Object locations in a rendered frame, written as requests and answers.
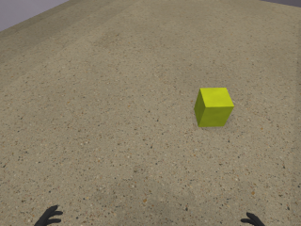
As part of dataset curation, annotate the robot right hand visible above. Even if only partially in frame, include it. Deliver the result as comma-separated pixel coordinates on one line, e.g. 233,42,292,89
240,212,265,226

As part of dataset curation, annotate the robot left hand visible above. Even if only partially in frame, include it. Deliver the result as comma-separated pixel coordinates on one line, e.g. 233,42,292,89
34,205,63,226

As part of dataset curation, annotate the carton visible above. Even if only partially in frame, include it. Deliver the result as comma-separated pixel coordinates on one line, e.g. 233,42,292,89
194,88,234,127

